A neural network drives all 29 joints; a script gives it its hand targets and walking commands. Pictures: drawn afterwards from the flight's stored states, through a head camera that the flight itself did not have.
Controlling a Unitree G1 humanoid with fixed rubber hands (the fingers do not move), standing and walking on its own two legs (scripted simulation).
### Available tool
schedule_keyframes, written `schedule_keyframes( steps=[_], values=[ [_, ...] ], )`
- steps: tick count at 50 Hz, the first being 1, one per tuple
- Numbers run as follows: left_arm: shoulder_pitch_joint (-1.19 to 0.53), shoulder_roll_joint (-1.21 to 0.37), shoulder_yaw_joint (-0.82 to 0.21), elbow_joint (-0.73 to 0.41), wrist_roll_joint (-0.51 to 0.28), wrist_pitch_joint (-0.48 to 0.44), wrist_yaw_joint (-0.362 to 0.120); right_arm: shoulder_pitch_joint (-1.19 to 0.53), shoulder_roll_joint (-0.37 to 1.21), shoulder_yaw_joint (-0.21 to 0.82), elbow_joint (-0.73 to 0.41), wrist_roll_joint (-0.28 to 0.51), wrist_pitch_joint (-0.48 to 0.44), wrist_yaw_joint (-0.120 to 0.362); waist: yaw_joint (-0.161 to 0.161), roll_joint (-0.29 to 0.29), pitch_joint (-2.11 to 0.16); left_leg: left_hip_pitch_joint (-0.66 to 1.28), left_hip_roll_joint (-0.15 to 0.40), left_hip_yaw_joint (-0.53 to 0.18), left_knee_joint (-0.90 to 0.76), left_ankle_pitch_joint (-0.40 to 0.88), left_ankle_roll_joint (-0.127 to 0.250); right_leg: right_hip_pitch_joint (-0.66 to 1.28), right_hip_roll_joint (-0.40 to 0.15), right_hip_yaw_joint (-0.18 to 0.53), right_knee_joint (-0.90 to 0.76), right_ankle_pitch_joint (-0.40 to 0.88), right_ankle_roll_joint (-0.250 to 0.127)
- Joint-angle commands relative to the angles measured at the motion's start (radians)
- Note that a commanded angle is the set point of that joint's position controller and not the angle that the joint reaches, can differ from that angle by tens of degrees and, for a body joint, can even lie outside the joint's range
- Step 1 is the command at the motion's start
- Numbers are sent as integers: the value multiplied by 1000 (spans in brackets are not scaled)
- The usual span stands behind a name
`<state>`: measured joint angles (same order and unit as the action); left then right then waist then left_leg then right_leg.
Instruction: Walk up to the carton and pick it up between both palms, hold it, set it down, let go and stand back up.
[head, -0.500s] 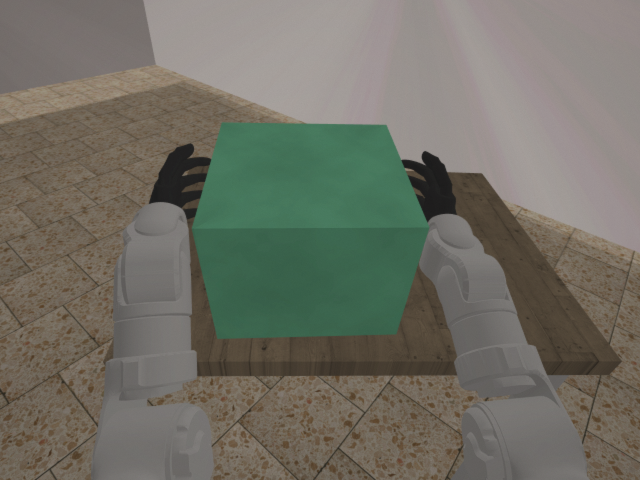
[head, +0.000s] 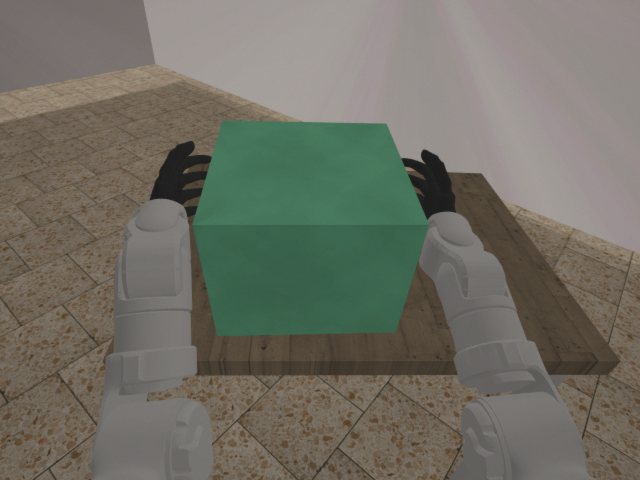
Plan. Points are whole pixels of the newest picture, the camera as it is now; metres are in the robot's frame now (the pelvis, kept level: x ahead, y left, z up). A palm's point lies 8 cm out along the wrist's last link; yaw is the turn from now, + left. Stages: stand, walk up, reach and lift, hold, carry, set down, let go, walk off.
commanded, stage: hold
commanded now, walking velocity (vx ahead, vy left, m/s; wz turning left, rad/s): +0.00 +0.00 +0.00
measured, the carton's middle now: (306, 223) +0.39 -0.01 +0.18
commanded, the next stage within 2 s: set down in 1.02 s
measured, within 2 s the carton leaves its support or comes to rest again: neither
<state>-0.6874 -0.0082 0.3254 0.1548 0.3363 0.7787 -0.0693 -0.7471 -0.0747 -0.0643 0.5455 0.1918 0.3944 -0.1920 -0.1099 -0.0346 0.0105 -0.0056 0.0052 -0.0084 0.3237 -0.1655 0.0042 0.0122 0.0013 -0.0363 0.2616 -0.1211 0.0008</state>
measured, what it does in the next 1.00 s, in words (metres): stands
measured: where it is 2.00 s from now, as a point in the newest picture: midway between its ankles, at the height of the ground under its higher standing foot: outside the picture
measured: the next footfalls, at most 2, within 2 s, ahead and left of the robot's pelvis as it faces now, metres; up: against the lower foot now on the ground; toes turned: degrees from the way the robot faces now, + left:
none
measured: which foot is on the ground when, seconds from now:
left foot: down 0.00-1.00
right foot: down 0.00-1.00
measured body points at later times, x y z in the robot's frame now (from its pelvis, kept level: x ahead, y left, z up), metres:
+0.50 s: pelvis +0.00 +0.00 +0.00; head -0.05 +0.02 +0.45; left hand +0.38 +0.15 +0.22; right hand +0.38 -0.17 +0.21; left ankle +0.02 +0.11 -0.75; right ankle +0.03 -0.12 -0.75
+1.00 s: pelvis +0.00 +0.00 +0.00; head -0.05 +0.02 +0.45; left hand +0.38 +0.15 +0.22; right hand +0.38 -0.17 +0.21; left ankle +0.02 +0.11 -0.75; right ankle +0.03 -0.12 -0.75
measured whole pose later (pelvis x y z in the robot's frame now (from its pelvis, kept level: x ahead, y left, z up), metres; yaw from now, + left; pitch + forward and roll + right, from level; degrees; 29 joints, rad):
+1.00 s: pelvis +0.00 +0.00 +0.00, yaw +0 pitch -9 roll -1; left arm -0.68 -0.01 0.32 0.14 0.34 0.78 -0.07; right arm -0.73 -0.07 -0.07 0.53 0.19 0.39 -0.20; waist -0.11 -0.03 0.02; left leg 0.00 0.00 -0.01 0.32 -0.17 0.01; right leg 0.02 0.00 -0.04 0.26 -0.12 0.00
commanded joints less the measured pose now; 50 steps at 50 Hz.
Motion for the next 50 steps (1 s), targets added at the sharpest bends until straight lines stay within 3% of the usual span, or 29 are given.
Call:
schedule_keyframes(
  steps=[1,2,7,9,16,19,20,24,26,33,37,42,43,44,48,50],
  values=[
    [-646,-521,-450,-106,-175,-65,-132,-729,585,337,-308,89,-51,83,-15,38,-348,42,-46,36,-34,192,-19,122,54,-37,-5,169,37],
    [-631,-531,-469,-124,-183,-64,-135,-704,581,336,-323,93,-50,78,-34,49,-358,54,-47,35,-29,208,-26,132,54,-35,-2,198,40],
    [-639,-510,-436,-89,-163,-62,-146,-724,582,328,-308,79,-48,81,-11,40,-316,9,-50,39,-53,133,-14,127,43,-38,-9,138,45],
    [-656,-518,-462,-121,-183,-71,-142,-723,587,336,-334,86,-54,79,-23,50,-357,26,-51,36,-40,163,-20,138,47,-35,-3,170,45],
    [-639,-525,-461,-115,-175,-70,-132,-739,586,347,-343,88,-62,86,-1,51,-352,24,-42,35,-41,169,-17,123,56,-43,-3,139,37],
    [-659,-523,-477,-140,-190,-71,-128,-720,583,347,-333,94,-55,82,-24,47,-367,51,-43,30,-31,193,-23,125,57,-42,-2,165,40],
    [-640,-510,-448,-102,-171,-67,-131,-706,576,342,-297,88,-46,83,-9,39,-317,32,-44,35,-44,163,-18,114,54,-39,-7,134,38],
    [-631,-522,-460,-127,-177,-67,-130,-719,581,349,-335,89,-58,87,-5,48,-351,29,-43,35,-38,187,-21,127,54,-40,-5,148,33],
    [-630,-520,-465,-115,-182,-66,-131,-717,574,337,-332,85,-57,82,-23,47,-340,41,-44,35,-33,194,-24,121,52,-40,-8,166,36],
    [-617,-498,-425,-92,-157,-57,-144,-722,588,355,-326,86,-50,78,0,18,-309,7,-50,42,-51,156,-7,144,46,-34,-7,170,44],
    [-642,-528,-488,-154,-193,-67,-137,-725,581,356,-381,105,-58,74,-31,65,-389,57,-48,28,-18,234,-31,141,54,-38,3,210,38],
    [-649,-530,-485,-153,-188,-69,-130,-704,577,339,-340,87,-54,85,-25,62,-365,44,-41,32,-40,180,-30,117,55,-43,0,152,36],
    [-644,-521,-467,-106,-176,-65,-130,-712,565,323,-310,78,-50,88,-20,63,-314,28,-39,32,-51,150,-26,100,55,-44,-10,112,32],
    [-645,-529,-478,-140,-181,-68,-128,-714,578,336,-324,84,-57,92,-16,63,-347,38,-37,32,-45,175,-26,115,58,-47,-4,130,30],
    [-630,-514,-439,-97,-167,-63,-130,-742,585,346,-327,86,-57,90,7,32,-333,18,-43,39,-47,158,-9,126,54,-40,-6,130,37],
    [-638,-513,-461,-131,-182,-67,-132,-738,592,360,-358,96,-59,82,-7,26,-380,44,-48,37,-30,208,-14,149,53,-38,1,200,44]
  ],
)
